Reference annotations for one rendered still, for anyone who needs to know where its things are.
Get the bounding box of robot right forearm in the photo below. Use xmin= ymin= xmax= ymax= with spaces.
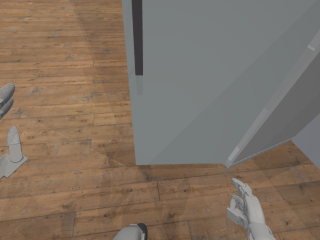
xmin=246 ymin=222 xmax=276 ymax=240

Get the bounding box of handle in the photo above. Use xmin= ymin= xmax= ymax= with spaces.
xmin=131 ymin=0 xmax=143 ymax=76

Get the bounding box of robot right hand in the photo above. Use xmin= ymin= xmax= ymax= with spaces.
xmin=227 ymin=178 xmax=266 ymax=229

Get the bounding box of left robot foot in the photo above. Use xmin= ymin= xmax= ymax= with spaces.
xmin=137 ymin=223 xmax=148 ymax=240

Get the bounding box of robot left hand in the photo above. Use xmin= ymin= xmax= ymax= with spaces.
xmin=0 ymin=82 xmax=27 ymax=180

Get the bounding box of left robot shin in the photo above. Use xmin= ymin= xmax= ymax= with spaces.
xmin=128 ymin=224 xmax=142 ymax=231

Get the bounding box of fridge door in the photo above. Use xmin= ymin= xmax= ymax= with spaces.
xmin=121 ymin=0 xmax=320 ymax=165

